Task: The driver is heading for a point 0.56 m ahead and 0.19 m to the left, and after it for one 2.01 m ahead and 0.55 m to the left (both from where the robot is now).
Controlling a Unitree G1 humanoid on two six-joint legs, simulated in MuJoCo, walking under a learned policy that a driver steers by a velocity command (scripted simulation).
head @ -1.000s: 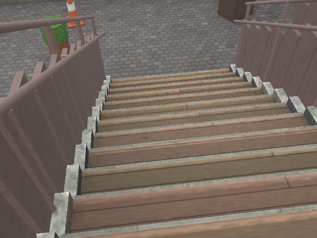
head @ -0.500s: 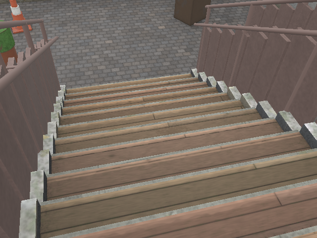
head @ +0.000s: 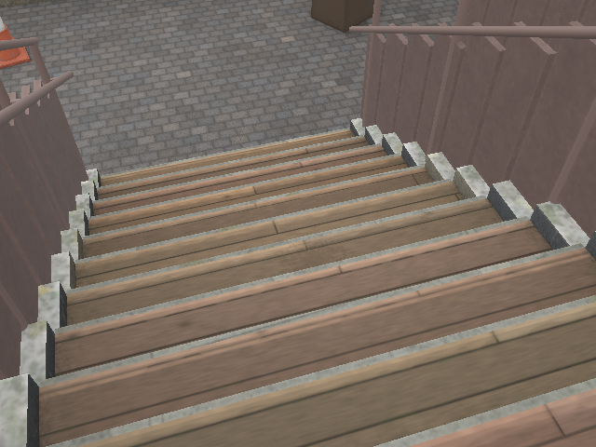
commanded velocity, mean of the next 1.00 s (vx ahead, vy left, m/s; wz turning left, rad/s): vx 0.40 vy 0.00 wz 0.48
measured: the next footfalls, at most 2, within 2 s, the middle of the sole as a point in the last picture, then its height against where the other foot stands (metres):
left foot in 0.46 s outside the picture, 0.16 m lower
right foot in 0.92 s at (272, 436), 0.16 m lower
